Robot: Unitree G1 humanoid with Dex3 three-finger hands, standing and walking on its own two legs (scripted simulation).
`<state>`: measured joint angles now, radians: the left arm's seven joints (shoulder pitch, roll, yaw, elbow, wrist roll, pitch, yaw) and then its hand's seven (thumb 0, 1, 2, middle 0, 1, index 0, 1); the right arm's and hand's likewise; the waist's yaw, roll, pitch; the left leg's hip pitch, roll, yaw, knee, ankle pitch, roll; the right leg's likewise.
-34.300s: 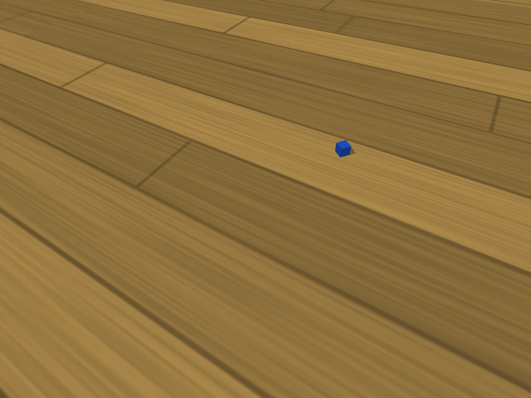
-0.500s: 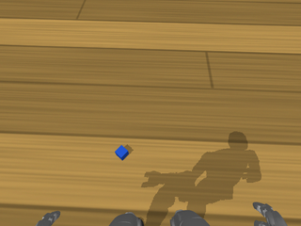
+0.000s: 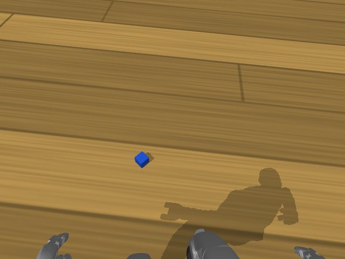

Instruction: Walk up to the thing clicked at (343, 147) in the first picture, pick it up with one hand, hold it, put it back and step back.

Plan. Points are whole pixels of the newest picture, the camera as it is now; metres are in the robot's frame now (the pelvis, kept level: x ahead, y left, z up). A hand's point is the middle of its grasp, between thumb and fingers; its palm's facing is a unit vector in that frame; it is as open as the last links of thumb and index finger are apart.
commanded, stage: step back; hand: left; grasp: from above
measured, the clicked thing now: (142, 159) +0.69 +0.15 -0.73
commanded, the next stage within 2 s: none
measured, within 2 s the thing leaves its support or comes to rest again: neither
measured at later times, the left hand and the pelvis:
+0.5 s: hand out of the picture -0.08 +0.21 -0.12, palm faces -0.06 -0.90 -0.42, open 7.4 cm; pelvis -0.16 -0.06 +0.00, yaw -4 degrees
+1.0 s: hand out of the picture -0.25 +0.20 -0.15, palm faces +0.02 -0.93 -0.36, open 7.4 cm; pelvis -0.34 -0.07 +0.00, yaw +0 degrees
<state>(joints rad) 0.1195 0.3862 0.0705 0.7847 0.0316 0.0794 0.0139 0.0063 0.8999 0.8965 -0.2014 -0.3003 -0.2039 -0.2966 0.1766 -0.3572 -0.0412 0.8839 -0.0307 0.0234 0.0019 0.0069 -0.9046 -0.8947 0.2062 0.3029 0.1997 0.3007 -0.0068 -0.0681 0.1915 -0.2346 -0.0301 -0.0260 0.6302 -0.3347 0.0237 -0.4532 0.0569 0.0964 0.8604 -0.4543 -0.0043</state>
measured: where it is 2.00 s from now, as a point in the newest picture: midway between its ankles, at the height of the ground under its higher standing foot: outside the picture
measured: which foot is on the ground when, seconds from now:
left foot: down 0.00-0.38, up 0.40-0.72, down 0.74-1.00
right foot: up 0.00-0.32, down 0.34-0.78, up 0.80-1.00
